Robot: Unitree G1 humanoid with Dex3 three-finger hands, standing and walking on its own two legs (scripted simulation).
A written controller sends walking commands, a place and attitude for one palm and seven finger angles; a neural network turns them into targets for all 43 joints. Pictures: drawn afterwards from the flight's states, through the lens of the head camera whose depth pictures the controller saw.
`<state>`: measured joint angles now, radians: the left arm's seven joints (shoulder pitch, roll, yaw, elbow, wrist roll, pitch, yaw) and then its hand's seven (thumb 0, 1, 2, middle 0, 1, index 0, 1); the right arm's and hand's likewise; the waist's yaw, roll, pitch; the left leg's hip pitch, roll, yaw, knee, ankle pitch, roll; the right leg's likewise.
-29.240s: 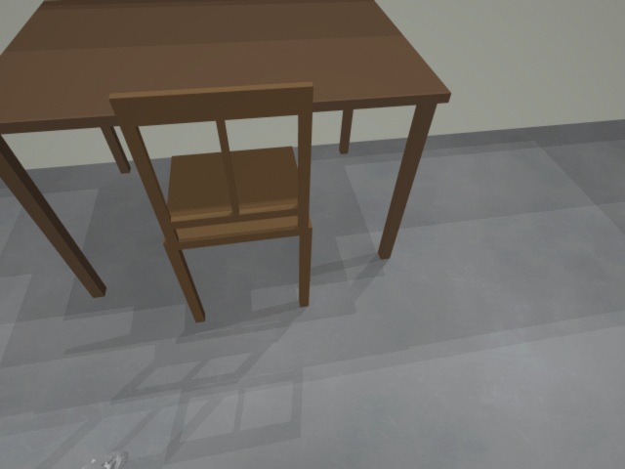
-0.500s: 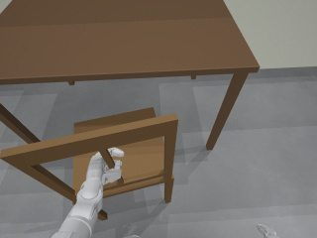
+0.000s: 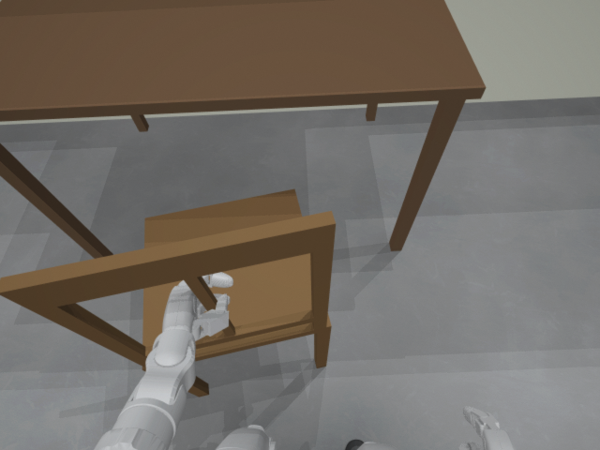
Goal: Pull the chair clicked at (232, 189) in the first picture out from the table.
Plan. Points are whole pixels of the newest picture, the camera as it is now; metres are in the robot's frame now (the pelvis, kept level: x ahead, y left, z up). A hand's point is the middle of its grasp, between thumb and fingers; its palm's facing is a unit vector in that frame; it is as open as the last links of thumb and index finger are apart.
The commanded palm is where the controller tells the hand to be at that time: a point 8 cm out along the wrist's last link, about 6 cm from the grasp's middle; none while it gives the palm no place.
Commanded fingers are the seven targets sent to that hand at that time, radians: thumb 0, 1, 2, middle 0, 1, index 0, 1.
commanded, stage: step backward, pulling the chair out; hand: left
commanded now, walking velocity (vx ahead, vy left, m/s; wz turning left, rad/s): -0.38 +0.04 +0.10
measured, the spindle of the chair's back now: (214, 308) +0.33 +0.15 -0.11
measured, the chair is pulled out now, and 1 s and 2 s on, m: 0.28 0.51 0.61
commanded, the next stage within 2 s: stop walking, hand still on the chair in 0.98 s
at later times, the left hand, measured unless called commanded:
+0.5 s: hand (212, 386) +0.21 +0.13 -0.07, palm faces +0.00 -0.99 -0.17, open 5.0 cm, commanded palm +0.18 +0.19 -0.07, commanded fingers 0.00 0.90 0.90 -0.50 -1.45 -0.50 -1.45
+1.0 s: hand out of the picture +0.08 +0.12 -0.07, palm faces +0.04 -0.98 -0.19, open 5.0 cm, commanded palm +0.06 +0.18 -0.07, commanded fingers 0.00 0.90 0.90 -0.50 -1.45 -0.50 -1.45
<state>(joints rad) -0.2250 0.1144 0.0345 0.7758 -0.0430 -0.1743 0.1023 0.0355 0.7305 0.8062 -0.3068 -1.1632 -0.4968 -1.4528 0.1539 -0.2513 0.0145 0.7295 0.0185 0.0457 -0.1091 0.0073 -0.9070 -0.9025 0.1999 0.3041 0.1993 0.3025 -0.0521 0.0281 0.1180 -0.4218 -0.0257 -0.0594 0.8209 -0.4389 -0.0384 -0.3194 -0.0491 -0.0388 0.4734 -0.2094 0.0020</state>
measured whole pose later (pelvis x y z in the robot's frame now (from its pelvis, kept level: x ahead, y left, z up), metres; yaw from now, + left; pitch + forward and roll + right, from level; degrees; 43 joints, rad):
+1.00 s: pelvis -0.23 -0.01 +0.00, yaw +0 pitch +2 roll +1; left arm -0.28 0.13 0.04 0.81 -0.05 -0.19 0.08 0.02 0.73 0.81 -0.34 -1.18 -0.50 -1.45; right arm 0.14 -0.23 0.00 0.71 0.03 0.04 -0.09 0.01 -0.91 -0.90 0.20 0.30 0.20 0.30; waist -0.04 0.05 0.17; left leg -0.45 0.01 -0.04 0.86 -0.42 -0.04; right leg -0.29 -0.01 -0.02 0.49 -0.23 -0.02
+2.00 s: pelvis -0.28 +0.01 +0.00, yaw +2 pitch -1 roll +1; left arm -0.09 0.10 -0.11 0.71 -0.02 -0.13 0.09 0.01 0.72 0.87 -0.38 -1.36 -0.50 -1.45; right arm 0.19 -0.22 0.01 0.68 0.03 0.01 -0.11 0.01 -0.91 -0.90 0.20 0.30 0.20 0.30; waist -0.03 0.01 0.07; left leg -0.10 0.04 0.05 0.45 -0.32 -0.03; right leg -0.28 -0.05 -0.02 0.49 -0.18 0.02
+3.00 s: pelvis -0.26 +0.02 -0.04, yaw +5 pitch +11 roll +0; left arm 0.06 0.17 -0.04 0.27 -0.05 0.14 -0.01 -0.01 -0.54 0.20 -0.01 -0.03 -0.01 -0.04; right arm 0.24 -0.26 0.01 0.56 0.03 -0.09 -0.06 0.01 -0.91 -0.90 0.20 0.30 0.20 0.30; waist -0.06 0.03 -0.09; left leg -0.49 0.03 -0.01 0.80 -0.50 -0.02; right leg -0.64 -0.09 -0.06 0.80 -0.35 0.03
